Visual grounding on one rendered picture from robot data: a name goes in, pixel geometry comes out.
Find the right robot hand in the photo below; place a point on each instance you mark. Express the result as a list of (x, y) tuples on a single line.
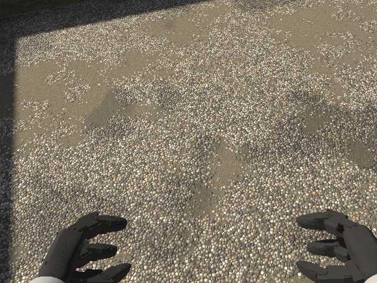
[(356, 246)]

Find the left robot hand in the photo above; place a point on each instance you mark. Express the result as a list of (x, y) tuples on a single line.
[(71, 250)]

